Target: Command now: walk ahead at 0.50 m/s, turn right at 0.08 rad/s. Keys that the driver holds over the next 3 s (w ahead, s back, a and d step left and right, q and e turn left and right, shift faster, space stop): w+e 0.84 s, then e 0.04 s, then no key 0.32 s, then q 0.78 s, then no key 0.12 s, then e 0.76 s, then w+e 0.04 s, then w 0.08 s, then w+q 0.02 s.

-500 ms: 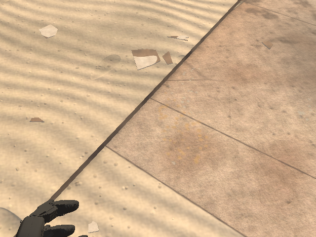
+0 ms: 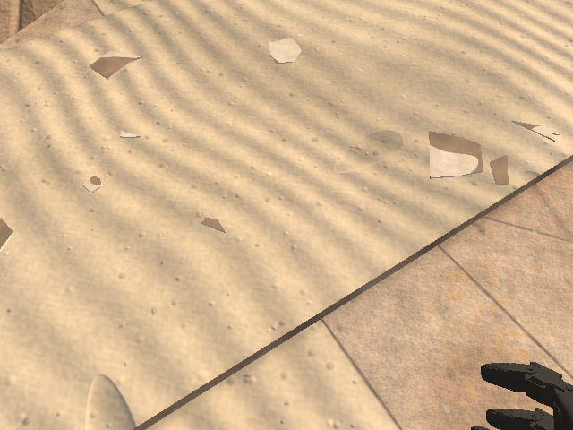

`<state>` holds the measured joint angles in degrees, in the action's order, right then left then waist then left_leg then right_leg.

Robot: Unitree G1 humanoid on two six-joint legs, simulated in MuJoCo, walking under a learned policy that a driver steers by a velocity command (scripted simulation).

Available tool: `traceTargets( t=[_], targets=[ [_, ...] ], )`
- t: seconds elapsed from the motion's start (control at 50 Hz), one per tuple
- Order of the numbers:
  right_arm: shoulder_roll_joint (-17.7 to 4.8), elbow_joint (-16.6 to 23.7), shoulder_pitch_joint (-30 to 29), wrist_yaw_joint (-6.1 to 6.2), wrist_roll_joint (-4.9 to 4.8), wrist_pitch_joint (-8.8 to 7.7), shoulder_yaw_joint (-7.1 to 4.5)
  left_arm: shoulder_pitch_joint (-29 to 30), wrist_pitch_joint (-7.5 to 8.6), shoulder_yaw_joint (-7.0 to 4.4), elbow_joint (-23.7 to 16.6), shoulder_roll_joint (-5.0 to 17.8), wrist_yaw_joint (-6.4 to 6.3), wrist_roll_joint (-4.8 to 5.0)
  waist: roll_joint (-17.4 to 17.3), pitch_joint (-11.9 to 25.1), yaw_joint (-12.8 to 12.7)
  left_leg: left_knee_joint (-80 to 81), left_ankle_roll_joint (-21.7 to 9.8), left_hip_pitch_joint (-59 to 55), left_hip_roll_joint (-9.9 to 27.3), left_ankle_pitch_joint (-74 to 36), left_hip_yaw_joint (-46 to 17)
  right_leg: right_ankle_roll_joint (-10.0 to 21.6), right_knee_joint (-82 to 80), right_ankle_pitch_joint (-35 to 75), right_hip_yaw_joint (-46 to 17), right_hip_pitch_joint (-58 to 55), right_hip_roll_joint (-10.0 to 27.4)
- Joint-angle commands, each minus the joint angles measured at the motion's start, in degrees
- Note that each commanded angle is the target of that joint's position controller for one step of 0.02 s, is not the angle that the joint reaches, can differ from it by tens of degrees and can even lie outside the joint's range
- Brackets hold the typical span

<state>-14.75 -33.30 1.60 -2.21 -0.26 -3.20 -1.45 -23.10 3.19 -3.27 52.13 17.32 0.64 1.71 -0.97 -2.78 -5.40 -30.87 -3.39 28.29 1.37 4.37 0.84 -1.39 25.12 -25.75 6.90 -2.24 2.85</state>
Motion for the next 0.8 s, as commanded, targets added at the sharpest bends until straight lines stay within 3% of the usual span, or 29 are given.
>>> traceTargets(
  t=[0.02, 0.04, 0.06, 0.08, 0.1, 0.14, 0.2, 0.28, 0.36, 0.42, 0.46, 0.48, 0.5, 0.52, 0.54, 0.56, 0.58, 0.6, 0.62, 0.64, 0.66, 0.7, 0.74, 0.8],
  targets=[
    [-17.91, -1.74, 24.87, 1.75, 1.17, 0.20, -6.03, -2.86, 2.05, 1.48, -5.70, 1.05, 0.23, -1.18, -13.69, 27.26, 11.35, 7.10, -14.54, -53.58, 23.54, 5.50, -37.20, 2.21, 42.93, -7.92, -8.26, 37.16, -3.87],
    [-12.37, -1.50, 23.92, 1.68, 1.11, 0.00, -4.63, 1.59, 2.37, -0.48, -5.15, 7.82, 0.37, 0.59, -7.10, 23.19, 13.74, 9.81, -12.53, -49.03, 21.91, 8.72, -35.39, 2.44, 48.21, -7.71, -14.51, 41.83, -1.72],
    [-10.82, -2.17, 20.68, 1.63, 0.63, -0.28, -3.99, 5.61, 2.47, -0.96, -6.96, 8.59, 0.42, 1.45, -6.72, 13.91, 12.35, 11.39, -10.43, -41.50, 19.80, 5.98, -25.77, 2.64, 47.71, -2.94, -12.79, 44.95, 0.66],
    [-9.09, -2.56, 17.06, 1.46, 0.43, -0.61, -3.55, 7.32, 2.34, -0.83, -7.10, 7.42, 0.04, 0.80, -4.32, 9.75, 10.30, 13.34, -9.12, -34.57, 17.14, 3.39, -20.19, 2.38, 44.92, 1.85, -11.69, 43.78, 2.78],
    [-7.37, -2.68, 14.29, 1.22, 0.55, -1.08, -3.16, 7.21, 1.76, -1.11, -6.89, 6.88, -0.17, 0.06, -5.00, 6.69, 8.33, 15.71, -8.50, -28.73, 15.33, 0.99, -15.74, 1.92, 42.75, 5.31, -11.60, 41.43, 4.16],
    [-5.87, -3.40, 11.61, 1.05, 1.01, -2.34, -3.13, 4.04, 0.02, -0.96, -5.72, 4.33, -0.33, 0.20, -5.39, 5.18, 5.50, 20.29, -8.45, -21.86, 14.03, -0.73, -10.41, 1.08, 42.00, 9.60, -11.82, 35.87, 5.21],
    [-6.47, -5.39, 10.53, 1.47, 1.30, -3.50, -3.67, 6.10, -1.40, -0.90, -6.74, 2.53, -0.63, -0.01, -3.57, 1.58, 4.32, 23.65, -8.45, -19.19, 14.03, -5.12, -3.83, -0.01, 38.39, 14.56, -12.94, 38.68, 5.47],
    [-8.09, -7.44, 11.59, 2.43, 1.31, -3.31, -4.27, 11.90, -1.02, -0.51, -8.76, 1.55, 0.43, -0.49, -2.42, -0.52, 5.70, 24.57, -6.88, -21.07, 12.43, -7.15, 4.07, 0.18, 24.96, 26.42, -11.70, 39.87, 4.68],
    [-10.35, -9.67, 14.74, 3.03, 0.35, -2.39, -5.11, 19.36, -0.93, 0.11, -11.98, 0.96, 1.91, -0.68, -0.84, -2.95, 8.40, 24.20, -6.08, -25.95, 14.42, -7.92, 7.76, 1.92, 15.66, 28.52, -8.26, 40.38, 3.95],
    [-11.54, -11.06, 15.97, 3.12, -0.71, -1.10, -5.70, 22.18, -1.11, -0.15, -14.36, 1.95, 2.77, -0.66, -1.25, -3.42, 8.60, 20.46, -4.84, -32.21, 16.00, -13.01, 9.31, 4.19, 12.44, 22.90, -6.11, 41.57, 2.94],
    [-13.22, -11.10, 15.18, 3.39, -1.10, -0.24, -6.17, 20.43, -1.36, -0.95, -15.13, 3.41, 3.03, -0.70, -2.84, -0.72, 6.62, 13.57, -3.55, -34.22, 15.96, -30.28, 10.88, 6.35, 12.06, 17.06, -2.67, 36.24, -0.29],
    [-13.90, -10.94, 14.57, 3.55, -1.30, 0.28, -6.32, 16.37, -1.55, -1.84, -14.58, 4.83, 2.97, -0.57, -3.61, 2.26, 4.09, 6.61, -2.73, -34.12, 15.33, -39.31, 11.72, 7.71, 12.14, 14.42, -0.79, 30.35, -2.78],
    [-13.74, -10.65, 13.52, 3.68, -1.62, 0.77, -6.13, 8.29, -1.62, -3.39, -12.72, 7.22, 2.61, -0.34, -2.80, 6.50, -0.66, -4.76, -1.10, -30.82, 13.32, -42.39, 13.37, 9.68, 8.92, 16.37, 0.33, 19.05, -5.81],
    [-12.15, -10.01, 14.49, 3.96, -0.83, 0.51, -5.35, -1.38, -2.09, -5.58, -10.23, 11.77, 1.59, -0.22, 1.13, 11.76, -4.66, -21.00, 1.68, -19.01, 10.79, -30.05, 13.47, 12.33, 7.09, 18.63, -6.24, 1.82, -4.26],
    [-3.08, -6.90, 20.31, 3.17, 1.82, -0.84, -2.55, -0.43, -1.94, -6.74, -10.51, 18.98, 0.83, 0.43, 18.07, 15.26, 2.56, -42.49, 6.19, 7.96, -0.75, 24.61, 9.99, 23.09, 2.76, 12.04, -38.00, -17.00, 11.05],
    [-6.23, -6.42, 15.98, 2.47, -0.23, -3.24, -2.45, -1.67, -0.81, -5.42, -12.90, 15.34, 1.21, -0.30, 11.09, 24.69, -0.93, -50.05, 5.47, 14.85, -3.75, 31.01, -4.93, 26.99, -7.50, 2.51, -56.29, -21.75, 16.34],
    [-9.78, -4.73, 9.39, 2.00, -2.56, -4.54, -3.36, 0.06, 0.15, -4.41, -12.49, 11.60, 1.41, -0.85, 7.03, 16.74, -2.27, -49.26, 3.75, 19.81, -0.66, 25.36, -6.39, 23.27, -9.44, 5.52, -48.82, -17.38, 15.17],
    [-9.21, -4.38, 8.04, 2.27, -2.13, -5.25, -3.05, 3.16, 0.64, -3.91, -12.70, 9.92, 1.31, -0.57, 3.71, 11.54, -0.07, -44.32, 2.69, 18.65, 1.94, 20.17, -6.20, 21.03, -9.00, 10.25, -41.74, -9.50, 12.80],
    [-9.37, -5.19, 8.04, 2.74, -0.48, -5.34, -3.29, 7.26, 0.69, -3.21, -13.38, 7.68, 1.15, -0.49, 1.57, 7.97, 2.49, -39.13, 2.88, 14.87, 3.90, 17.11, -6.13, 19.29, -9.03, 16.69, -35.82, -1.43, 10.52],
    [-9.98, -5.59, 9.17, 2.82, 0.33, -4.85, -3.76, 9.70, 0.75, -2.59, -14.43, 6.10, 0.84, -1.18, 2.62, 6.91, 4.61, -36.05, 3.12, 10.33, 5.10, 14.88, -6.61, 18.66, -10.08, 22.06, -32.09, 4.12, 8.79],
    [-9.87, -5.68, 9.81, 2.68, 0.62, -4.15, -3.92, 10.62, 0.73, -2.48, -15.06, 5.90, 0.63, -1.51, 3.15, 6.32, 5.64, -34.09, 3.67, 7.84, 5.26, 13.78, -6.47, 18.62, -11.28, 24.96, -30.58, 7.28, 7.84],
    [-8.16, -5.60, 10.01, 2.64, 1.08, -3.03, -3.63, 10.02, 0.93, -2.77, -14.93, 6.97, 0.06, -1.18, 2.54, 5.30, 6.28, -29.31, 5.37, 6.54, 4.90, 11.83, -5.09, 18.86, -12.33, 30.86, -26.94, 11.41, 6.76],
    [-6.71, -4.53, 6.73, 2.71, 1.24, -2.43, -3.07, 8.36, 0.85, -3.18, -14.32, 8.51, -0.74, -0.97, 2.58, 3.64, 5.49, -22.29, 7.08, 7.01, 3.81, 6.20, -4.06, 18.02, -12.76, 32.79, -23.69, 14.10, 5.08],
    [-4.97, -3.15, 0.88, 2.26, 0.85, -2.37, -2.28, 6.05, 0.04, -3.15, -13.38, 8.41, -1.35, -0.64, 5.34, 2.58, 3.06, -10.15, 7.83, 5.00, 1.55, -3.49, -4.03, 15.05, -11.81, 27.42, -21.55, 15.36, 2.50]
  ],
)
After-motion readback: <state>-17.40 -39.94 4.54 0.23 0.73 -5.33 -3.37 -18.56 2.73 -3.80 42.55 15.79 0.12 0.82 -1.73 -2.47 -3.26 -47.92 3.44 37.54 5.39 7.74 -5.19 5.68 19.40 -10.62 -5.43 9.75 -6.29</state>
